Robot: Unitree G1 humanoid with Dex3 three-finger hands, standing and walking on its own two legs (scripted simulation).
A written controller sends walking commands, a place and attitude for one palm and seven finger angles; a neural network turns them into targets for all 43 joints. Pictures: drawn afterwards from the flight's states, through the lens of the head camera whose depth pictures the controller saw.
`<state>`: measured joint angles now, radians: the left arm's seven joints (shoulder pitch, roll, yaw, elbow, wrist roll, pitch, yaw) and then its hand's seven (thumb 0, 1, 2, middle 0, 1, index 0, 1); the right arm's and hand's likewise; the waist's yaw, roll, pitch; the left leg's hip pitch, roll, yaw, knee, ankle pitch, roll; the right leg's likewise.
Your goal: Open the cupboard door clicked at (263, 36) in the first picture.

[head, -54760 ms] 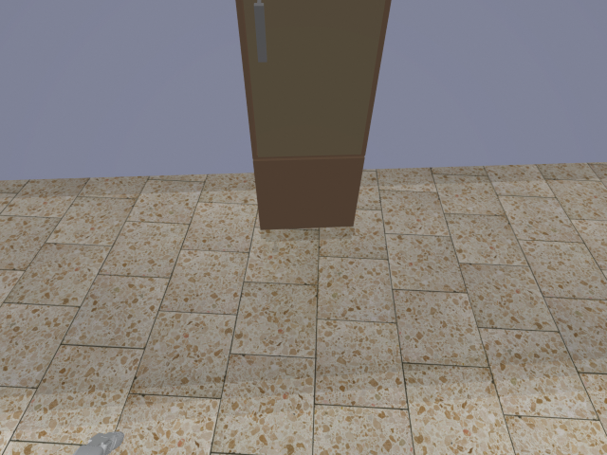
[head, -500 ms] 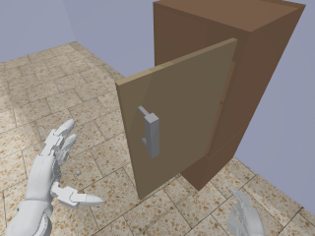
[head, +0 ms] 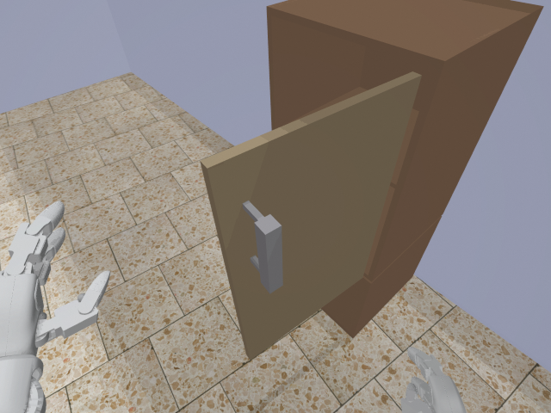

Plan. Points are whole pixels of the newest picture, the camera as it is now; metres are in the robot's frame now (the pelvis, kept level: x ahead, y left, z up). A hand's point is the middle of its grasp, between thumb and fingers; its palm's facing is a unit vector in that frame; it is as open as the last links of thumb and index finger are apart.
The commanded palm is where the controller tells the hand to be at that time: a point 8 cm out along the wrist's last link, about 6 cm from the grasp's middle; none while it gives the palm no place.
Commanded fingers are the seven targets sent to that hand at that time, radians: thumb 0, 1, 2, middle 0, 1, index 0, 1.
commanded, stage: draw the hand back to the body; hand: left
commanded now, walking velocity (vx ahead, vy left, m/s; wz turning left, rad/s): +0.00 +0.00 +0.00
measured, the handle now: (261, 247) +0.32 +0.07 +0.09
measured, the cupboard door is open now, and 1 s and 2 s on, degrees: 84 84 84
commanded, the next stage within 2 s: step back with the hand held close in 0.46 s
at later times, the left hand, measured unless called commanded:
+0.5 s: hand (68, 301) +0.18 +0.25 +0.15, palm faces +0.46 -0.79 -0.40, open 7.4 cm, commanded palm +0.13 +0.29 +0.16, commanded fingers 0.00 0.90 0.90 -0.20 -0.30 -0.20 -0.30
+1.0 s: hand (41, 338) +0.14 +0.26 +0.15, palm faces +0.34 -0.78 -0.52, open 7.4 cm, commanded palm +0.08 +0.31 +0.17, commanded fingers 0.00 0.90 0.90 -0.20 -0.30 -0.20 -0.30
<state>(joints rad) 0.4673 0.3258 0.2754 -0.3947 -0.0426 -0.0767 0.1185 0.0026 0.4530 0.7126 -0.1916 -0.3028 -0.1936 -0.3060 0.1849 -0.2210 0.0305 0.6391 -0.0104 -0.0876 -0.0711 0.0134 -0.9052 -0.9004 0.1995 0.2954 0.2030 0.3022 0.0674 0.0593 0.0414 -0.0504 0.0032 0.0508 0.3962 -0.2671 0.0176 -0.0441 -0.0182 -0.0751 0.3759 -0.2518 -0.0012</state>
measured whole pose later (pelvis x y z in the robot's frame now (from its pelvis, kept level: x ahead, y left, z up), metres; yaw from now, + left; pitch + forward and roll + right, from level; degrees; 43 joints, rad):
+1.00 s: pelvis -0.06 +0.01 -0.01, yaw +0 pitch +0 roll -1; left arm 0.58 0.44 0.40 -0.53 -0.06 -0.14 0.13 0.01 0.88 0.90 -0.21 -0.30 -0.21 -0.31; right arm 0.16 -0.23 -0.02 0.56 0.02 0.00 -0.09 0.01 -0.91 -0.90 0.20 0.30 0.20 0.30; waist 0.01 0.01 0.08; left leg -0.29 0.00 0.06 0.51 -0.22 0.03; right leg -0.28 -0.03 -0.06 0.48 -0.19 0.01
